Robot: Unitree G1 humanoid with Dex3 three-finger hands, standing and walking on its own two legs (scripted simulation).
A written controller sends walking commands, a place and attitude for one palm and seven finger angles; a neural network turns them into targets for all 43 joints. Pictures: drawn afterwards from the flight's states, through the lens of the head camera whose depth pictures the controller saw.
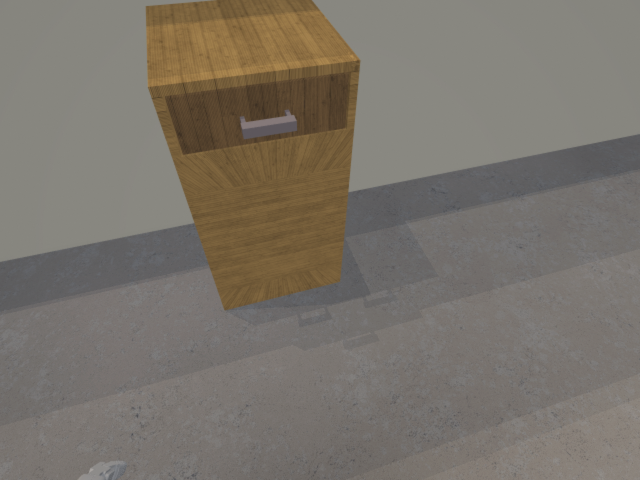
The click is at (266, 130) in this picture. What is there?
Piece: drawer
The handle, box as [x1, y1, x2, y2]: [240, 109, 296, 138]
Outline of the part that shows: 296,120 294,116 290,114 288,109 285,110 285,115 282,117 246,122 243,116 240,117 241,129 244,138 296,130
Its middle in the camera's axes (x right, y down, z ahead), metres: -0.12 -0.26 +0.86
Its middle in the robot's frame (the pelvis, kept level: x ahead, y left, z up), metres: +0.81 +0.16 -0.01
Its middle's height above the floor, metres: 0.76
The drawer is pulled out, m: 0.00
